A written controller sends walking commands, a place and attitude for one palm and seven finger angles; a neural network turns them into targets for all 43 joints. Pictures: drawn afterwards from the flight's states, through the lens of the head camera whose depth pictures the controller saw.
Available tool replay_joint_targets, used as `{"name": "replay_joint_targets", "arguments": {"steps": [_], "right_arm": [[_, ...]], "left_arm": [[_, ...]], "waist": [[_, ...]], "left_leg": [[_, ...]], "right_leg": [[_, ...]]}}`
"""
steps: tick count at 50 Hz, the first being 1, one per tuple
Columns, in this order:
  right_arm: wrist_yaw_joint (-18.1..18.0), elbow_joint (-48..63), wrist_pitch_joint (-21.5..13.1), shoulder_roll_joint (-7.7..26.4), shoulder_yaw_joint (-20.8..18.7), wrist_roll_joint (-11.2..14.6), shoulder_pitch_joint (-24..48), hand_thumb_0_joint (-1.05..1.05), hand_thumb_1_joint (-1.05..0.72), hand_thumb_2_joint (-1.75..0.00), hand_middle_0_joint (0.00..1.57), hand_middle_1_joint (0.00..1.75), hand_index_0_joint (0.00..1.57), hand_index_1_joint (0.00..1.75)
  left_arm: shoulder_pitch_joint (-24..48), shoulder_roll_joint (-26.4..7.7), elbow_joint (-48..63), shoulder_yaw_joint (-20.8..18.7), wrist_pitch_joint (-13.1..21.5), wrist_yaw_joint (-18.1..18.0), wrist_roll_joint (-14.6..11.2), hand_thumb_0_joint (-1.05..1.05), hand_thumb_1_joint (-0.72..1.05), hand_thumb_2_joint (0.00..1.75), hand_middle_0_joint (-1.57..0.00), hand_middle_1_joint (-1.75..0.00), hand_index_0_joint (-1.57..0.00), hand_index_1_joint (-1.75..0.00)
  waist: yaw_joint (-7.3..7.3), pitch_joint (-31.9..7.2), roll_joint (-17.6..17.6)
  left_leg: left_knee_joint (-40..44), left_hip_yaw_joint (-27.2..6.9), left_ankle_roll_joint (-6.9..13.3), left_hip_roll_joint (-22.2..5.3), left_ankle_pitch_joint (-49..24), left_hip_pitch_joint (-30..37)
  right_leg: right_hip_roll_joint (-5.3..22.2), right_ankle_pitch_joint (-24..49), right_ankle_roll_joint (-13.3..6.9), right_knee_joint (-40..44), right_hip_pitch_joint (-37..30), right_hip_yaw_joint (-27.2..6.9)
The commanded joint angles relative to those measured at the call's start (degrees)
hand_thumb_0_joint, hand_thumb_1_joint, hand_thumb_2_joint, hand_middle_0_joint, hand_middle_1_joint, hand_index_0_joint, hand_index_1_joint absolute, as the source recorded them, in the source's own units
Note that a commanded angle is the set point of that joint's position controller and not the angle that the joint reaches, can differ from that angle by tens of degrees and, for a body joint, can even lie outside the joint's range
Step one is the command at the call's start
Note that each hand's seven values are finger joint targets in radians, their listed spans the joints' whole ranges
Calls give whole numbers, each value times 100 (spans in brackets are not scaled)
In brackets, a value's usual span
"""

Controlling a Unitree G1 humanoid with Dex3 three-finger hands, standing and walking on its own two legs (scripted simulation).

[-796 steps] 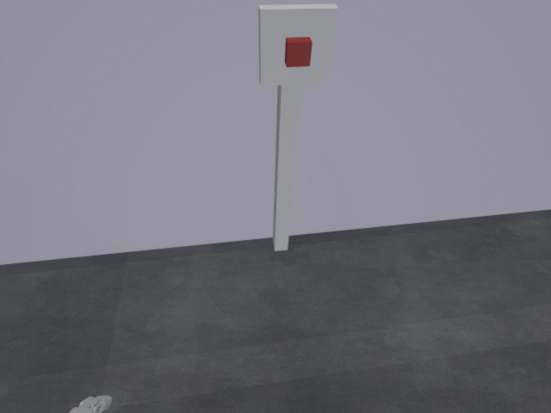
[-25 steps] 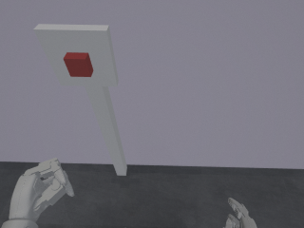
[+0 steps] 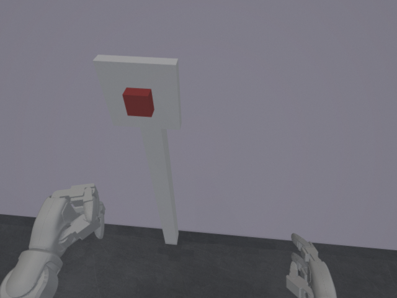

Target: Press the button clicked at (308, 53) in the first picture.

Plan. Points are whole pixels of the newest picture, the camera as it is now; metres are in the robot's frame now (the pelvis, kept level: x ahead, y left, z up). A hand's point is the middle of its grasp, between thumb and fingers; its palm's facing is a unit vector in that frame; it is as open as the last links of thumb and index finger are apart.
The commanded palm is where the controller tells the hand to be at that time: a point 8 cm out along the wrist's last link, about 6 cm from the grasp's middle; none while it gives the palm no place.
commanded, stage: raise the hand and make a fist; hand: left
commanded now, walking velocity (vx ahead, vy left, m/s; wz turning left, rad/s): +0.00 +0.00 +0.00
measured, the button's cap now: (139, 101) +0.50 +0.19 +0.15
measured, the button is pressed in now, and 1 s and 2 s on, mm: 0 0 0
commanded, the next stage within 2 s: aim a knuckle at the button in 0.62 s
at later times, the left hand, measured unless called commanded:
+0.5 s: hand (93, 205) +0.23 +0.20 +0.14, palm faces +0.04 -1.00 -0.06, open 3.1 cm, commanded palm +0.20 +0.24 +0.15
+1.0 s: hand (113, 187) +0.26 +0.18 +0.14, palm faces +0.02 -1.00 -0.06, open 3.1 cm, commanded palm +0.24 +0.23 +0.15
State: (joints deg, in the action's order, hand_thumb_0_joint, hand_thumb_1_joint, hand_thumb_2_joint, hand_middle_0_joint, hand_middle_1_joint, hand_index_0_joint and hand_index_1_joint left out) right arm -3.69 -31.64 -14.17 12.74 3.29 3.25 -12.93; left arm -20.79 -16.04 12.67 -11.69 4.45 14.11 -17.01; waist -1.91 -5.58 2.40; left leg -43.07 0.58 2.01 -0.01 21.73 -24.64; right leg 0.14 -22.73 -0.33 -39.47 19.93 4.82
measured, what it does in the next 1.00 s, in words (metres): stands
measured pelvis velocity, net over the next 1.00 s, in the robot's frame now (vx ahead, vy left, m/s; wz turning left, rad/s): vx -0.01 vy -0.03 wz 0.00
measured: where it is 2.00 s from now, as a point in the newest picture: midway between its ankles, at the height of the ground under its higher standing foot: outside the picture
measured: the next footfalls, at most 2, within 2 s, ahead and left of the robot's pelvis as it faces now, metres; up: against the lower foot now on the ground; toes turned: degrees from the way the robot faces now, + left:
none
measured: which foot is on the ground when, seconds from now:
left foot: down 0.00-1.00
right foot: down 0.00-1.00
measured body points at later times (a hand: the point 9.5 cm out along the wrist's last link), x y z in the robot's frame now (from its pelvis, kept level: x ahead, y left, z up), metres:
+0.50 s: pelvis -0.01 -0.01 +0.01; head -0.03 -0.02 +0.46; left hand +0.22 +0.25 +0.15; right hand +0.18 -0.25 -0.05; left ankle +0.01 +0.09 -0.72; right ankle -0.02 -0.12 -0.72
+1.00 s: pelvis -0.01 -0.03 +0.01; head -0.02 -0.05 +0.46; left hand +0.25 +0.23 +0.15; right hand +0.16 -0.27 -0.06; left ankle +0.01 +0.09 -0.72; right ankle -0.02 -0.12 -0.72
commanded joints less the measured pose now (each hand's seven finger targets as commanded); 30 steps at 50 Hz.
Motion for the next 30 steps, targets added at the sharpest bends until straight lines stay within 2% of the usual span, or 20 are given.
{"name": "replay_joint_targets", "arguments": {"steps": [1, 2, 4, 8, 9, 11, 14, 16, 18, 19, 23, 24, 28, 29, 30], "right_arm": [[-118, 829, -281, 784, -272, 8, 465, 0, -90, -90, 20, 30, 20, 30], [-124, 812, -286, 763, -258, 0, 486, 0, -90, -90, 20, 30, 20, 30], [-128, 746, -298, 769, -226, -13, 521, 0, -90, -90, 20, 30, 20, 30], [-134, 634, -361, 770, -210, 33, 568, 0, -90, -90, 20, 30, 20, 30], [-138, 626, -362, 792, -209, 38, 591, 0, -90, -90, 20, 30, 20, 30], [-157, 630, -351, 823, -225, 68, 612, 0, -90, -90, 20, 30, 20, 30], [-149, 657, -302, 848, -238, 75, 650, 0, -90, -90, 20, 30, 20, 30], [-138, 695, -258, 834, -254, 82, 688, 0, -90, -90, 20, 30, 20, 30], [-132, 747, -245, 810, -255, 59, 728, 0, -90, -90, 20, 30, 20, 30], [-127, 730, -250, 804, -248, 29, 735, 0, -90, -90, 20, 30, 20, 30], [-97, 675, -337, 730, -253, 1, 660, 0, -90, -90, 20, 30, 20, 30], [-89, 618, -339, 751, -238, -11, 627, 0, -90, -90, 20, 30, 20, 30], [-117, 563, -367, 782, -265, 35, 643, 0, -90, -90, 20, 30, 20, 30], [-128, 544, -354, 809, -269, 48, 638, 0, -90, -90, 20, 30, 20, 30], [-141, 562, -345, 827, -269, 54, 650, 0, -90, -90, 20, 30, 20, 30]], "left_arm": [[1090, -1090, 1416, -788, 107, -6, -143, 0, 90, 90, -130, -150, -130, -150], [1203, -1135, 1451, -873, 110, -35, -164, 0, 90, 90, -130, -150, -130, -150], [1450, -1174, 1420, -968, 123, -64, -229, 0, 90, 90, -130, -150, -130, -150], [1704, -1051, 1203, -825, -5, 38, -253, 0, 90, 90, -130, -150, -130, -150], [1690, -992, 1035, -767, -122, 98, -270, 0, 90, 90, -130, -150, -130, -150], [1756, -1070, 918, -766, -345, 203, -273, 0, 90, 90, -130, -150, -130, -150], [1271, -979, 514, -821, -679, 293, -317, 0, 90, 90, -130, -150, -130, -150], [1321, -1043, 728, -893, -739, 272, -307, 0, 90, 90, -130, -150, -130, -150], [1531, -1145, 1039, -994, -674, 173, -279, 0, 90, 90, -130, -150, -130, -150], [1619, -1227, 1185, -1080, -592, 99, -286, 0, 90, 90, -130, -150, -130, -150], [1813, -1182, 1507, -1067, -140, -116, -195, 0, 90, 90, -130, -150, -130, -150], [1797, -1165, 1390, -1016, -102, -136, -171, 0, 90, 90, -130, -150, -130, -150], [1615, -962, 923, -776, -128, -11, -163, 0, 90, 90, -130, -150, -130, -150], [1529, -930, 739, -732, -213, 40, -173, 0, 90, 90, -130, -150, -130, -150], [1530, -976, 690, -734, -279, 89, -185, 0, 90, 90, -130, -150, -130, -150]], "waist": [[47, -526, 144], [26, -578, 232], [24, -554, 64], [42, -522, 427], [36, -453, 255], [20, -428, 170], [-54, -282, -181], [-57, -310, -174], [-61, -388, -36], [-67, -412, -89], [-34, -564, 412], [-2, -395, 226], [43, -103, 291], [47, -8, 29], [41, 13, -78]], "left_leg": [[999, -405, -72, -123, -1591, 968], [1027, -395, -78, -113, -1580, 1037], [1073, -416, -79, -124, -1651, 1086], [1189, -415, -119, -106, -1712, 1327], [1194, -396, -87, -99, -1692, 1277], [1265, -384, -77, -87, -1673, 1289], [1284, -345, -54, -53, -1674, 1140], [1312, -295, -48, -44, -1731, 1200], [1343, -285, -53, -35, -1689, 1274], [1332, -284, -43, -39, -1685, 1284], [1350, -231, -62, -25, -1685, 1506], [1343, -241, -53, -47, -1594, 1387], [1397, -226, -42, -23, -1233, 1317], [1389, -221, -26, -24, -1153, 1207], [1401, -218, -16, -11, -1092, 1154]], "right_leg": [[-85, 1500, -76, 666, -76, 12], [-85, 1465, -76, 698, -91, 12], [-121, 1500, -82, 751, -186, 16], [-90, 1554, -92, 865, -240, 19], [-98, 1611, -86, 932, -283, -7], [-71, 1671, -73, 1002, -366, -18], [-74, 1763, -61, 1093, -463, -36], [-52, 1832, -44, 1112, -479, -43], [-54, 1716, -43, 1108, -471, -41], [-75, 1693, -45, 1131, -507, -72], [-60, 1597, -66, 1140, -488, -106], [-82, 1534, -61, 1179, -460, -116], [-47, 1266, -42, 1310, -327, -170], [-61, 1186, -29, 1374, -343, -204], [-27, 1133, -9, 1410, -356, -236]]}}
